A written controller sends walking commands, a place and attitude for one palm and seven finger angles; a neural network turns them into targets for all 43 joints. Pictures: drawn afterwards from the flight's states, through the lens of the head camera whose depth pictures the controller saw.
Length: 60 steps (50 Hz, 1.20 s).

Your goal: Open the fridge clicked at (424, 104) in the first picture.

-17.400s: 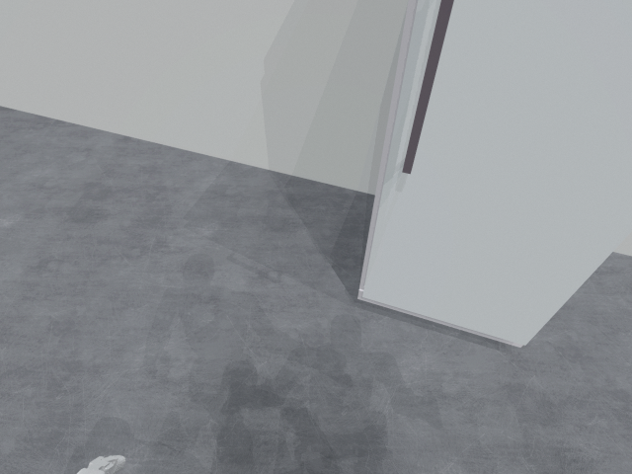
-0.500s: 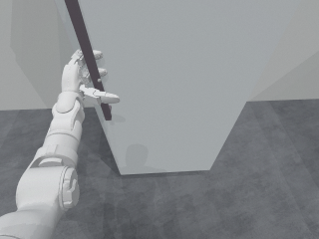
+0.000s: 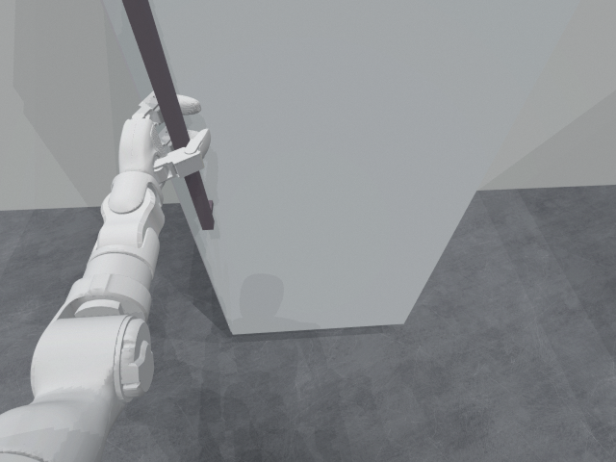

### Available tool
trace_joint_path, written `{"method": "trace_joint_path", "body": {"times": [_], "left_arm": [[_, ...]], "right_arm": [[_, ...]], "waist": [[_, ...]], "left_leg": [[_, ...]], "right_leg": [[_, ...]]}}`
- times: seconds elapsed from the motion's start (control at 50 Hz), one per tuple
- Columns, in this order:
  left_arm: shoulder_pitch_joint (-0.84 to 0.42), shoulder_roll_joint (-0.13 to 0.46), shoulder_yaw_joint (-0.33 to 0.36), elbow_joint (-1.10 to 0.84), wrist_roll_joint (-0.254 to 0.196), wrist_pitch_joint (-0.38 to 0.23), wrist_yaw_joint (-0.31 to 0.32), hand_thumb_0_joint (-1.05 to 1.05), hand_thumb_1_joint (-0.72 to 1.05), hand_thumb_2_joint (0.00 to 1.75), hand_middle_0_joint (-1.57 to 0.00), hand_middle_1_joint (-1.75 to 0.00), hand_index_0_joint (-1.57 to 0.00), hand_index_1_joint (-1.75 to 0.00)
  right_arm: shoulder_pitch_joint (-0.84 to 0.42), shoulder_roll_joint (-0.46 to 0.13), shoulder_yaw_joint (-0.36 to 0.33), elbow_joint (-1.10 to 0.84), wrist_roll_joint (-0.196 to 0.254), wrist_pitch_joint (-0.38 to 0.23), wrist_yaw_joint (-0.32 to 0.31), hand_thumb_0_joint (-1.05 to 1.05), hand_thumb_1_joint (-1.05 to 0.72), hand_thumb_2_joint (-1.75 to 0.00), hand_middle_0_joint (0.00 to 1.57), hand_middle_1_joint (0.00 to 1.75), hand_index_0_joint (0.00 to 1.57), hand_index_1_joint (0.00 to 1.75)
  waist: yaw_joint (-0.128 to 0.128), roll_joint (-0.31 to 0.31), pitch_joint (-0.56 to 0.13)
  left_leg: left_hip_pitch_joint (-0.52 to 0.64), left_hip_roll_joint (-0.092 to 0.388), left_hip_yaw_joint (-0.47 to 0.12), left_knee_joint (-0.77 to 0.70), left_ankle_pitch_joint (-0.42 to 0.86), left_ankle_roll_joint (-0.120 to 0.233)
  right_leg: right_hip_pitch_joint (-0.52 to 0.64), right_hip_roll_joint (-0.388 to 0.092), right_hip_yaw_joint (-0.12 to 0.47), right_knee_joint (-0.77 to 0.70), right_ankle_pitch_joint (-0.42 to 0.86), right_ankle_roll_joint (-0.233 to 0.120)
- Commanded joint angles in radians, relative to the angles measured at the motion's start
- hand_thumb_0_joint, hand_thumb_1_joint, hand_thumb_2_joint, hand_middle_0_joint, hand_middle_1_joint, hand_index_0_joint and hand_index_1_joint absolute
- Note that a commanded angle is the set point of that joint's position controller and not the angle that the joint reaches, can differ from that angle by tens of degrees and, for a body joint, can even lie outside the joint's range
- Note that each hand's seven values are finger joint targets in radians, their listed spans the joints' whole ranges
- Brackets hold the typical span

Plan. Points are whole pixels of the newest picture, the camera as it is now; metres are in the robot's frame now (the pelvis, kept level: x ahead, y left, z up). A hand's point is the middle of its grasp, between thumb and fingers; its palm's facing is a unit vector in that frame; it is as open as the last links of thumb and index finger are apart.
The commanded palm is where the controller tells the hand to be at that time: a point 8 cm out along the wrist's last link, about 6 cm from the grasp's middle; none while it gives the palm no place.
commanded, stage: grip the handle and tug to test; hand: left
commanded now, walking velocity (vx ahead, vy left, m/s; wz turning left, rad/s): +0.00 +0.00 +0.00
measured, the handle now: (177, 115) +0.52 +0.17 +0.17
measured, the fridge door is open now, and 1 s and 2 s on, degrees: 0 2 35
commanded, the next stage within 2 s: pull the door a little, standing still in 0.80 s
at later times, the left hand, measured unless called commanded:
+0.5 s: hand (198, 149) +0.48 +0.14 +0.15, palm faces +0.05 -1.00 +0.00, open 5.2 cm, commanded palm +0.44 +0.19 +0.15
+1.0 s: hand (193, 165) +0.44 +0.14 +0.15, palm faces +0.03 -1.00 +0.00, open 5.7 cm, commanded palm +0.41 +0.19 +0.15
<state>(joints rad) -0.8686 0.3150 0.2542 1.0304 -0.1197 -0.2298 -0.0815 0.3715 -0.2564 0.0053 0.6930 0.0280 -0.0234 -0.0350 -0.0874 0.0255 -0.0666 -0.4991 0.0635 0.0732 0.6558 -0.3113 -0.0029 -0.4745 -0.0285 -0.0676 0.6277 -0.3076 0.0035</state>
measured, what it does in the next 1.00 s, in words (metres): stands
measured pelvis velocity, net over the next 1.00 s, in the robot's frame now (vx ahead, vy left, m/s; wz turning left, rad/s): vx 0.04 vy -0.01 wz -0.01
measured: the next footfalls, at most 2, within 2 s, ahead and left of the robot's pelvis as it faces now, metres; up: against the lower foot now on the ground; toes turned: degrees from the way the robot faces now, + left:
none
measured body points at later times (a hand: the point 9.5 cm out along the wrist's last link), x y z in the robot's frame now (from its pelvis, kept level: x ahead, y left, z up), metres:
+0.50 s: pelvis +0.01 -0.01 +0.00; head +0.05 -0.01 +0.45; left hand +0.47 +0.19 +0.15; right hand +0.05 -0.27 -0.12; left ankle +0.01 +0.12 -0.72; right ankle +0.00 -0.12 -0.72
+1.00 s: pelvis +0.04 -0.01 +0.01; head +0.06 -0.02 +0.46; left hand +0.44 +0.19 +0.15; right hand +0.16 -0.26 -0.10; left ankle +0.01 +0.12 -0.72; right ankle +0.00 -0.12 -0.72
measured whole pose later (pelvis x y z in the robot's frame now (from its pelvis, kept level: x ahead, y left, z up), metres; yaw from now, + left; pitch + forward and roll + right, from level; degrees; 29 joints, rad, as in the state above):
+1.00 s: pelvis +0.04 -0.01 +0.01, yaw -1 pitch +6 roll +0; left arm -0.50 0.21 0.19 0.49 -0.16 0.00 -0.06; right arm 0.27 -0.24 -0.01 0.62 0.04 0.02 -0.04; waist -0.03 0.03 -0.08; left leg -0.32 0.06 0.08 0.55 -0.32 -0.02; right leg -0.30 -0.02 -0.06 0.53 -0.32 0.00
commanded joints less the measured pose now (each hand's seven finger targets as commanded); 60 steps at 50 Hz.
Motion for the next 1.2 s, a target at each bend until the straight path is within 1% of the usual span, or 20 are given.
{"method": "trace_joint_path", "body": {"times": [0.0, 0.08, 0.12, 0.2, 0.28, 0.38, 0.4, 0.42, 0.48, 0.52, 0.58, 0.6, 0.62, 0.74, 0.8, 0.88, 0.92, 0.98, 1.02, 1.18], "left_arm": [[-0.521, 0.225, 0.051, -0.197, -0.007, -0.065, 0.004, 0.0, 0.9, 0.9, -0.45, -1.4, -0.45, -1.4], [-0.532, 0.221, 0.041, -0.235, 0.001, -0.079, 0.005, 0.0, 0.9, 0.9, -0.45, -1.4, -0.45, -1.4], [-0.503, 0.215, 0.049, -0.259, -0.003, -0.086, 0.006, 0.0, 0.9, 0.9, -0.45, -1.4, -0.45, -1.4], [-0.474, 0.221, 0.051, -0.242, 0.001, -0.072, 0.009, 0.0, 0.9, 0.9, -0.45, -1.4, -0.45, -1.4], [-0.458, 0.176, 0.021, -0.27, -0.002, -0.068, 0.01, 0.0, 0.9, 0.9, -0.45, -1.4, -0.45, -1.4], [-0.429, 0.212, 0.048, -0.297, -0.007, -0.064, 0.007, 0.0, 0.9, 0.9, -0.45, -1.4, -0.45, -1.4], [-0.402, 0.198, 0.043, -0.302, -0.007, -0.06, 0.005, 0.0, 0.9, 0.9, -0.45, -1.4, -0.45, -1.4], [-0.402, 0.185, 0.031, -0.316, -0.012, -0.057, 0.002, 0.0, 0.9, 0.9, -0.45, -1.4, -0.45, -1.4], [-0.346, 0.195, 0.048, -0.351, -0.016, -0.047, 0.003, 0.0, 0.9, 0.9, -0.45, -1.4, -0.45, -1.4], [-0.291, 0.15, 0.023, -0.412, -0.025, -0.038, -0.001, 0.0, 0.9, 0.9, -0.45, -1.4, -0.45, -1.4], [-0.174, 0.155, 0.037, -0.493, -0.034, -0.022, -0.003, 0.0, 0.9, 0.9, -0.45, -1.4, -0.45, -1.4], [-0.152, 0.138, 0.029, -0.522, -0.04, -0.012, -0.004, 0.0, 0.9, 0.9, -0.45, -1.4, -0.45, -1.4], [-0.135, 0.163, 0.051, -0.566, -0.042, -0.006, -0.005, 0.0, 0.9, 0.9, -0.45, -1.4, -0.45, -1.4], [0.025, 0.105, 0.015, -0.722, -0.056, 0.072, -0.012, 0.0, 0.9, 0.9, -0.45, -1.4, -0.45, -1.4], [0.082, 0.115, 0.038, -0.78, -0.062, 0.105, -0.003, 0.0, 0.9, 0.9, -0.45, -1.4, -0.45, -1.4], [0.044, 0.108, 0.02, -0.801, -0.057, 0.145, 0.006, 0.0, 0.9, 0.9, -0.45, -1.4, -0.45, -1.4], [-0.09, 0.075, -0.025, -0.783, -0.046, 0.159, 0.02, 0.0, 0.9, 0.9, -0.45, -1.4, -0.45, -1.4], [0.002, 0.049, -0.028, -0.79, -0.041, 0.166, 0.032, 0.0, 0.9, 0.9, -0.45, -1.4, -0.45, -1.4], [0.065, 0.025, -0.042, -0.804, -0.045, 0.17, 0.025, 0.0, 0.9, 0.9, -0.45, -1.4, -0.45, -1.4], [0.341, -0.009, -0.065, -1.029, -0.064, 0.173, 0.012, 0.0, 0.9, 0.9, -0.45, -1.4, -0.45, -1.4]], "right_arm": [[0.056, -0.159, -0.051, -0.085, 0.001, -0.033, -0.011, 0.0, -0.9, -0.9, 0.2, 0.3, 0.2, 0.3], [0.056, -0.155, -0.05, -0.093, -0.002, -0.034, -0.011, 0.0, -0.9, -0.9, 0.2, 0.3, 0.2, 0.3], [0.054, -0.151, -0.054, -0.097, -0.001, -0.035, -0.007, 0.0, -0.9, -0.9, 0.2, 0.3, 0.2, 0.3], [0.048, -0.153, -0.051, -0.102, -0.001, -0.031, -0.005, 0.0, -0.9, -0.9, 0.2, 0.3, 0.2, 0.3], [0.046, -0.149, -0.055, -0.11, 0.0, -0.028, -0.005, 0.0, -0.9, -0.9, 0.2, 0.3, 0.2, 0.3], [0.042, -0.153, -0.056, -0.111, 0.001, -0.025, -0.006, 0.0, -0.9, -0.9, 0.2, 0.3, 0.2, 0.3], [0.03, -0.148, -0.054, -0.117, 0.004, -0.025, -0.004, 0.0, -0.9, -0.9, 0.2, 0.3, 0.2, 0.3], [0.028, -0.147, -0.053, -0.12, 0.005, -0.024, -0.004, 0.0, -0.9, -0.9, 0.2, 0.3, 0.2, 0.3], [0.023, -0.148, -0.056, -0.129, 0.004, -0.019, -0.004, 0.0, -0.9, -0.9, 0.2, 0.3, 0.2, 0.3], [0.007, -0.14, -0.058, -0.143, 0.007, -0.021, 0.003, 0.0, -0.9, -0.9, 0.2, 0.3, 0.2, 0.3], [-0.002, -0.14, -0.064, -0.16, 0.007, -0.018, 0.006, 0.0, -0.9, -0.9, 0.2, 0.3, 0.2, 0.3], [-0.014, -0.136, -0.062, -0.165, 0.01, -0.019, 0.01, 0.0, -0.9, -0.9, 0.2, 0.3, 0.2, 0.3], [-0.018, -0.137, -0.065, -0.167, 0.01, -0.018, 0.01, 0.0, -0.9, -0.9, 0.2, 0.3, 0.2, 0.3], [-0.065, -0.125, -0.063, -0.197, 0.016, -0.014, 0.011, 0.0, -0.9, -0.9, 0.2, 0.3, 0.2, 0.3], [-0.08, -0.122, -0.062, -0.205, 0.015, -0.012, 0.008, 0.0, -0.9, -0.9, 0.2, 0.3, 0.2, 0.3], [-0.097, -0.12, -0.055, -0.202, 0.015, -0.001, -0.004, 0.0, -0.9, -0.9, 0.2, 0.3, 0.2, 0.3], [-0.099, -0.117, -0.052, -0.182, 0.014, 0.005, -0.013, 0.0, -0.9, -0.9, 0.2, 0.3, 0.2, 0.3], [-0.101, -0.112, -0.052, -0.188, 0.008, 0.006, -0.013, 0.0, -0.9, -0.9, 0.2, 0.3, 0.2, 0.3], [-0.121, -0.107, -0.049, -0.198, 0.009, 0.003, -0.008, 0.0, -0.9, -0.9, 0.2, 0.3, 0.2, 0.3], [-0.202, -0.093, -0.039, -0.264, 0.012, -0.01, 0.002, 0.0, -0.9, -0.9, 0.2, 0.3, 0.2, 0.3]], "waist": [[-0.019, -0.027, -0.329], [-0.017, -0.002, -0.366], [-0.001, 0.029, -0.409], [-0.001, -0.003, -0.361], [-0.008, 0.001, -0.365], [0.007, -0.016, -0.381], [0.016, 0.012, -0.387], [0.012, -0.005, -0.384], [0.028, -0.004, -0.395], [0.039, 0.022, -0.413], [0.063, -0.02, -0.439], [0.065, -0.003, -0.426], [0.073, -0.001, -0.434], [0.088, 0.0, -0.388], [0.102, -0.015, -0.392], [0.083, -0.017, -0.336], [0.042, -0.008, -0.31], [0.072, -0.014, -0.358], [0.086, -0.001, -0.359], [0.134, -0.056, -0.338]], "left_leg": [[0.2, -0.048, -0.063, -0.057, 0.228, 0.029], [0.215, -0.053, -0.061, -0.053, 0.251, 0.03], [0.253, -0.05, -0.062, -0.046, 0.297, 0.024], [0.206, -0.051, -0.052, -0.053, 0.272, 0.028], [0.232, -0.05, -0.051, -0.049, 0.297, 0.029], [0.22, -0.053, -0.044, -0.053, 0.304, 0.032], [0.23, -0.054, -0.042, -0.054, 0.31, 0.03], [0.231, -0.053, -0.044, -0.055, 0.316, 0.031], [0.234, -0.055, -0.037, -0.055, 0.349, 0.032], [0.267, -0.053, -0.033, -0.052, 0.402, 0.031], [0.275, -0.05, -0.027, -0.052, 0.478, 0.033], [0.28, -0.05, -0.021, -0.055, 0.493, 0.034], [0.283, -0.05, -0.017, -0.055, 0.51, 0.034], [0.311, -0.046, -0.007, -0.077, 0.576, 0.035], [0.33, -0.045, -0.006, -0.084, 0.62, 0.036], [0.338, -0.047, -0.009, -0.096, 0.581, 0.035], [0.353, -0.049, -0.018, -0.09, 0.558, 0.034], [0.377, -0.05, -0.025, -0.087, 0.618, 0.031], [0.387, -0.048, -0.026, -0.091, 0.624, 0.029], [0.38, -0.048, -0.016, -0.129, 0.588, 0.03]], "right_leg": [[0.105, 0.054, 0.026, -0.064, 0.302, -0.016], [0.124, 0.053, 0.028, -0.058, 0.323, -0.018], [0.127, 0.056, 0.028, -0.048, 0.355, -0.02], [0.143, 0.055, 0.027, -0.054, 0.358, -0.017], [0.139, 0.056, 0.024, -0.055, 0.369, -0.019], [0.185, 0.055, 0.03, -0.057, 0.403, -0.02], [0.181, 0.054, 0.03, -0.054, 0.409, -0.02], [0.183, 0.055, 0.028, -0.055, 0.414, -0.02], [0.221, 0.054, 0.027, -0.053, 0.451, -0.022], [0.224, 0.056, 0.027, -0.049, 0.493, -0.023], [0.286, 0.055, 0.023, -0.043, 0.565, -0.022], [0.285, 0.054, 0.025, -0.046, 0.588, -0.02], [0.305, 0.053, 0.028, -0.046, 0.613, -0.02], [0.339, 0.048, 0.022, -0.063, 0.667, -0.016], [0.37, 0.044, 0.022, -0.067, 0.711, -0.016], [0.356, 0.041, 0.02, -0.088, 0.679, -0.017], [0.306, 0.043, 0.02, -0.095, 0.655, -0.013], [0.334, 0.04, 0.013, -0.087, 0.662, -0.019], [0.331, 0.038, 0.013, -0.086, 0.663, -0.019], [0.421, 0.029, 0.008, -0.097, 0.671, -0.021]]}}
